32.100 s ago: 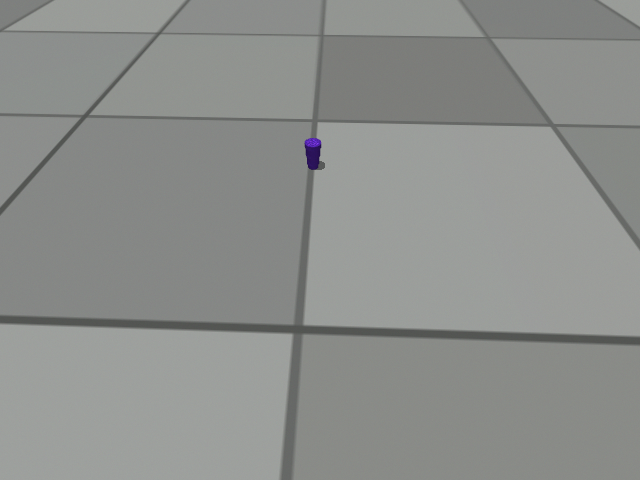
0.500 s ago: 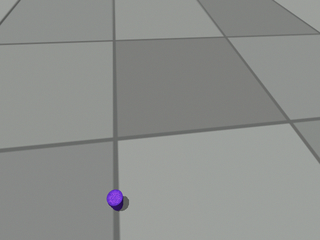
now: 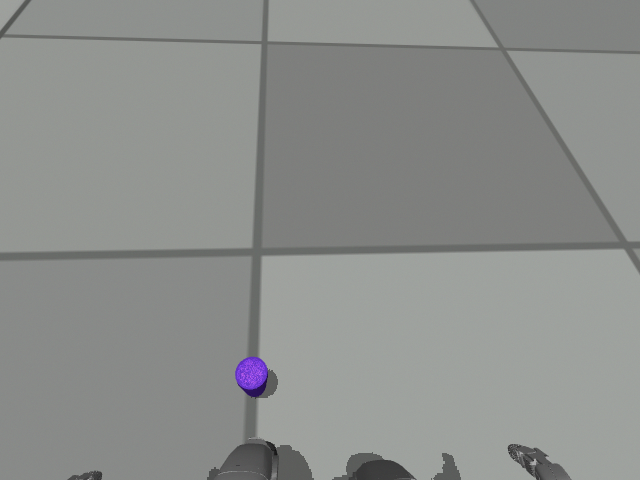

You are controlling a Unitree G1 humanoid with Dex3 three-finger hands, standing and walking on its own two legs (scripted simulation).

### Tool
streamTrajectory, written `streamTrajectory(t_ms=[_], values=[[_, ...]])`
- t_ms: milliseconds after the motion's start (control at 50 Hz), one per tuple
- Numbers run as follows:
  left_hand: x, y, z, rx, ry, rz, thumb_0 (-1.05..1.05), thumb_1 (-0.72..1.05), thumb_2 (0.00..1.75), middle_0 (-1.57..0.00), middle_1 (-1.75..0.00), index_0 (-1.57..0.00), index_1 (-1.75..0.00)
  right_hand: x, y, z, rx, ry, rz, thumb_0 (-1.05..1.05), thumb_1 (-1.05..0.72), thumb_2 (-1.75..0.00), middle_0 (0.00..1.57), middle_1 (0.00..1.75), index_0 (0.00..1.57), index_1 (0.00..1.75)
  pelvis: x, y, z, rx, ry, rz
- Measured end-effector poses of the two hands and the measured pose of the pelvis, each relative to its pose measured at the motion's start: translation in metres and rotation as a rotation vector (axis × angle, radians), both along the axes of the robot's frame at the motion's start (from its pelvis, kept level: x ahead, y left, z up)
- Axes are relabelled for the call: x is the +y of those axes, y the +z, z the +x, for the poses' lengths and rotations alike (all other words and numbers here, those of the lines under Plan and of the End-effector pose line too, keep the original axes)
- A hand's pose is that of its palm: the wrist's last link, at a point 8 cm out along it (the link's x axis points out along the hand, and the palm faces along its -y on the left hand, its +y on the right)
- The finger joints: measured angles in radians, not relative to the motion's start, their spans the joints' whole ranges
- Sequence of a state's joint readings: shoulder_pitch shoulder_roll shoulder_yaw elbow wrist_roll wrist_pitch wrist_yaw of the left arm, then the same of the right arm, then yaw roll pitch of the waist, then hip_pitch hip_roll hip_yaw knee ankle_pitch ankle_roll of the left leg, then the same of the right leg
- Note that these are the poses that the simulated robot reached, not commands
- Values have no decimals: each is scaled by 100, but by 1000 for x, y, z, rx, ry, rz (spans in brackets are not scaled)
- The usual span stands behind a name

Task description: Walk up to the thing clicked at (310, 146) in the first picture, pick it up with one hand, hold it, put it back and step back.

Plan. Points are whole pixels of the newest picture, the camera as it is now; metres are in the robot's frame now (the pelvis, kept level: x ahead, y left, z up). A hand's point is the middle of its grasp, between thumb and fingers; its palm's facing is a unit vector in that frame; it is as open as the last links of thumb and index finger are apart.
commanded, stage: walk up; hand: left
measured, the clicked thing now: (253, 380) +0.41 +0.15 -0.68
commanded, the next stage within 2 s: none
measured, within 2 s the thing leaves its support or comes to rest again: neither
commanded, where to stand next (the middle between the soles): +0.08 -0.05 m, yaw +0 degrees
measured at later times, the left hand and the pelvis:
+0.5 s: hand out of the picture +0.00 +0.26 -0.13, palm faces +0.01 -0.92 -0.39, open 7.4 cm; pelvis -0.02 -0.02 +0.01, yaw +1 degrees
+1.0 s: hand out of the picture +0.06 +0.23 -0.12, palm faces +0.01 -0.88 -0.47, open 7.4 cm; pelvis -0.03 -0.04 +0.00, yaw +2 degrees
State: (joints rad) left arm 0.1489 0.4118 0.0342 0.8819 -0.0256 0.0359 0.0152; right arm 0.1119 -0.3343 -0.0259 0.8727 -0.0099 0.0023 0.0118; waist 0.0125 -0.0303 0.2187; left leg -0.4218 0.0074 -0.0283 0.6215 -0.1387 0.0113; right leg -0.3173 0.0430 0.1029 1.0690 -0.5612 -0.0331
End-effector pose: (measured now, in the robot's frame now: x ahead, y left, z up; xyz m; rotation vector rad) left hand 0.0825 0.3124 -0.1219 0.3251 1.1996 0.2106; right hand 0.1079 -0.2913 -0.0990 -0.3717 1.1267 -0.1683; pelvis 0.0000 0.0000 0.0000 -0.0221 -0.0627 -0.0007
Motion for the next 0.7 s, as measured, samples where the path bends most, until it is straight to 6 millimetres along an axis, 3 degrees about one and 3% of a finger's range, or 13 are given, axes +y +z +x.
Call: streamTrajectory(t_ms=[80,180,280,340,440,560,700], values=[[-10,-5,-8,13,-17,-26,1,91,90,-21,-30,-20,-30,-4,8,9,-52,10,-14,0,-90,-90,21,30,20,30,-3,0,-8,17,-20,6],[-19,-6,-40,61,-20,-7,0,91,90,-21,-30,-20,-30,-28,7,7,-109,5,-30,0,-90,-90,21,30,21,30,-15,-7,-20,24,-48,19],[-25,10,-84,107,20,25,1,91,90,-21,-30,-20,-30,-49,4,-16,-65,-32,-37,0,-90,-90,21,30,20,30,-27,-1,-26,17,-40,31],[-26,23,-96,121,40,42,1,91,90,-21,-30,-20,-30,-55,5,-32,-23,-47,-30,0,-90,-90,21,30,20,30,-27,7,-26,27,-34,46],[-21,30,-93,69,32,45,1,91,90,-21,-30,-20,-30,-51,-1,-54,51,-23,-20,1,-90,-90,20,30,20,29,-24,9,-26,40,1,31],[-9,24,-85,31,30,26,1,91,90,-21,-30,-20,-30,-27,4,-49,10,17,12,1,-90,-90,20,30,20,29,-16,7,-20,8,12,63],[-14,39,-42,-63,-17,9,1,91,90,-21,-30,-20,-30,-29,24,-56,-21,-3,15,1,-90,-90,21,30,20,30,-20,21,-6,-8,33,22]])
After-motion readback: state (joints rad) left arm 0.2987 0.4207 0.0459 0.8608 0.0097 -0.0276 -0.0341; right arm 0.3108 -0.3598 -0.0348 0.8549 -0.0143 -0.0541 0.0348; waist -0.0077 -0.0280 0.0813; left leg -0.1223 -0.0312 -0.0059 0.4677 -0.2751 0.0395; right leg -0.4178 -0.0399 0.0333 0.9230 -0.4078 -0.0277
